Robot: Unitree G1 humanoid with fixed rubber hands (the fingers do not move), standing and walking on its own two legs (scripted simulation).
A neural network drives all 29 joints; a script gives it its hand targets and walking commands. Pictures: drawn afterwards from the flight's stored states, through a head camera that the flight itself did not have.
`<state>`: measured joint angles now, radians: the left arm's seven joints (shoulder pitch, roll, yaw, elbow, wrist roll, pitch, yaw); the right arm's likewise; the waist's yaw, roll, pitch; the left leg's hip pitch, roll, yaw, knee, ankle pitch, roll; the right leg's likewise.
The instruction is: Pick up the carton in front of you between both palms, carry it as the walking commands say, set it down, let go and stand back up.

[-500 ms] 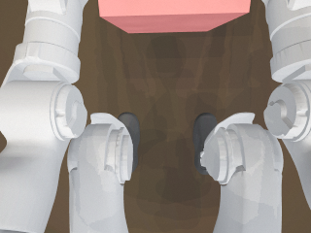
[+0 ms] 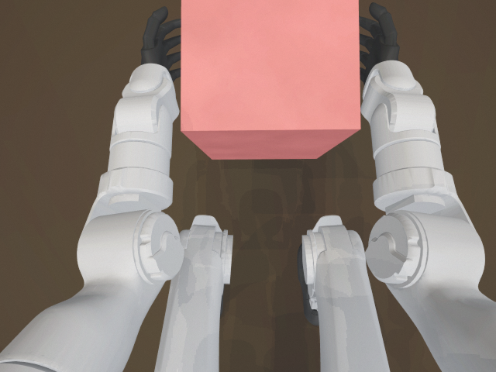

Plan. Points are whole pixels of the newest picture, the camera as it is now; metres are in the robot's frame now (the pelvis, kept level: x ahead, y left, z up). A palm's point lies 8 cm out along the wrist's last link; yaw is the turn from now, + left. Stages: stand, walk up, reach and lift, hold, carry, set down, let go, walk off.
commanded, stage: reach and lift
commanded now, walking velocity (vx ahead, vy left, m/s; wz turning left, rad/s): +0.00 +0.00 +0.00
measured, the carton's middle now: (265, 86) +0.53 +0.00 -0.14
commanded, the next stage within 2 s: none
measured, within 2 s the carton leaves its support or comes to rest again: neither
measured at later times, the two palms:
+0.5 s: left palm (110, 44) +0.49 +0.15 +0.07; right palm (446, 39) +0.49 -0.15 +0.07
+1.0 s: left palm out of the picture +0.44 +0.15 +0.23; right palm out of the picture +0.43 -0.15 +0.23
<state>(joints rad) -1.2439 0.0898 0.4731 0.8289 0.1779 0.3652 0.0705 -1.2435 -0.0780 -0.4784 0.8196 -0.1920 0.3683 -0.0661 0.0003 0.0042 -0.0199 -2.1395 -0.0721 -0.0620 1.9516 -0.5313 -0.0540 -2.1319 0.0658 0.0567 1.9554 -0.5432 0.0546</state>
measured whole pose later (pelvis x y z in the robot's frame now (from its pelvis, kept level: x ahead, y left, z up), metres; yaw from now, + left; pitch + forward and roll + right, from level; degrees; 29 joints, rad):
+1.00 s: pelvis +0.06 +0.00 +0.25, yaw +0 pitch +24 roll +0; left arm -0.56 -0.13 0.41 0.55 0.24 0.39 0.01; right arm -0.56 0.13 -0.40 0.55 -0.25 0.39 -0.01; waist 0.00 0.00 -0.19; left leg -1.09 -0.04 -0.07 1.06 -0.39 -0.02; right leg -1.09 0.04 0.07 1.06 -0.40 0.02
